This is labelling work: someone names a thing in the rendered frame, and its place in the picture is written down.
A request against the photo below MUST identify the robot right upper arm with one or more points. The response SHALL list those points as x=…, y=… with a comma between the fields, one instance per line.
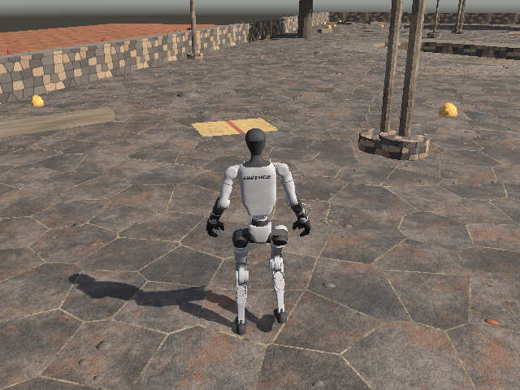
x=282, y=170

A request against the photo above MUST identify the left robot hand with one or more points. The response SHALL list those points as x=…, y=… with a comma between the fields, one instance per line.
x=210, y=226

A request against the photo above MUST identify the robot head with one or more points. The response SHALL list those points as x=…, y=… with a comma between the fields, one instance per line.
x=255, y=139

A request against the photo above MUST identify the right robot forearm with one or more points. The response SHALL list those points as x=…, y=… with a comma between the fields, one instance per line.
x=299, y=211

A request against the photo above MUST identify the right robot hand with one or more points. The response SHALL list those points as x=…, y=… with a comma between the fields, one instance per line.
x=300, y=225

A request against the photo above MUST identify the left robot forearm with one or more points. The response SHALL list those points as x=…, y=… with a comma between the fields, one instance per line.
x=216, y=213

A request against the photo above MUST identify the robot left foot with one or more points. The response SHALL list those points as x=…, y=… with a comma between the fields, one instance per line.
x=241, y=328

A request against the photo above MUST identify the robot left upper arm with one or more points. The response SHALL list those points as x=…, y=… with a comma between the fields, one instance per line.
x=231, y=173

